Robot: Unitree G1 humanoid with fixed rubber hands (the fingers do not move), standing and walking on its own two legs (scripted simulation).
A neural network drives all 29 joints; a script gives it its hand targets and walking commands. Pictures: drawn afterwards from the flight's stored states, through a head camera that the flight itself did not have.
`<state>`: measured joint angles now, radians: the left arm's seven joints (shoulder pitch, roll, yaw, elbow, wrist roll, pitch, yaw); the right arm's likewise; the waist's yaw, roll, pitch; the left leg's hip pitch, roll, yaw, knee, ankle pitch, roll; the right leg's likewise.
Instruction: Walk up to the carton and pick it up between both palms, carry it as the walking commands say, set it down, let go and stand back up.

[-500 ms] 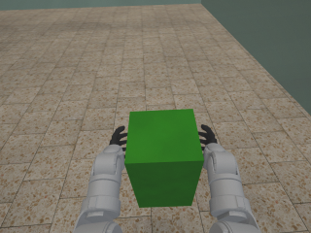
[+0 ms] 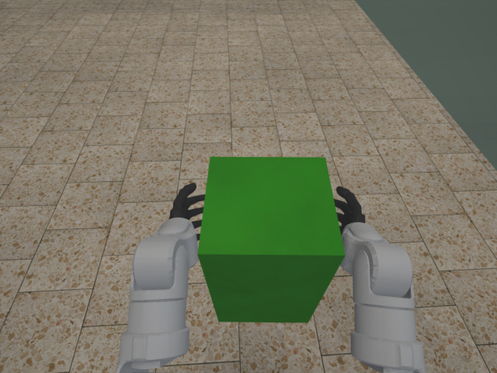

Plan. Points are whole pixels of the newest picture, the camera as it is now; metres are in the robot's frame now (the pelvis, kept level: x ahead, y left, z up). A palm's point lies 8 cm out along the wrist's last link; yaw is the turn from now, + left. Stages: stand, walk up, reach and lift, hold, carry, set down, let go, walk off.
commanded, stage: carry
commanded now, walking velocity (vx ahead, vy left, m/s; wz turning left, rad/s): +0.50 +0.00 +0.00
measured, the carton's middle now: (265, 250) +0.30 -0.01 +0.03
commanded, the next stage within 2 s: none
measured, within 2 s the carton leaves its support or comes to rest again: neither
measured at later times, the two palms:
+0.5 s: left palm (184, 118) +0.58 +0.14 +0.09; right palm (306, 118) +0.58 -0.11 +0.09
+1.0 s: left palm (182, 51) +0.90 +0.19 +0.08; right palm (274, 50) +0.90 -0.07 +0.08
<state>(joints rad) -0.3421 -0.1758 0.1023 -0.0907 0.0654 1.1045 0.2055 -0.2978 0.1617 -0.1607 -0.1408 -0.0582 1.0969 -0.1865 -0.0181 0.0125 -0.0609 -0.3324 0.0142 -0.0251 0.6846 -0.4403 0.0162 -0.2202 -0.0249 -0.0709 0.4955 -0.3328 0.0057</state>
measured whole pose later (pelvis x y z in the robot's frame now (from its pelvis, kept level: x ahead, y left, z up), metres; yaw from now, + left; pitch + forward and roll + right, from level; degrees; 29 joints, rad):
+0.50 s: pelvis +0.29 +0.02 -0.01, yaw +1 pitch +3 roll -3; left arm -0.28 -0.16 0.06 -0.19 0.02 1.12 0.23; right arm -0.25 0.15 -0.12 -0.24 -0.02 1.12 -0.22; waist -0.02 0.04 -0.08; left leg -0.46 0.04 -0.01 0.83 -0.45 0.00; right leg -0.18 -0.02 -0.10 0.53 -0.40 0.01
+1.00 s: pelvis +0.61 +0.05 -0.01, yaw +3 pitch +3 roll -4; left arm -0.26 -0.15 0.05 -0.21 0.02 1.15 0.23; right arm -0.22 0.14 -0.09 -0.24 -0.02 1.13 -0.21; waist -0.02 0.04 -0.09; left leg -0.32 0.01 0.03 0.98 -0.54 0.03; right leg -0.40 -0.05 -0.12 0.58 -0.23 0.02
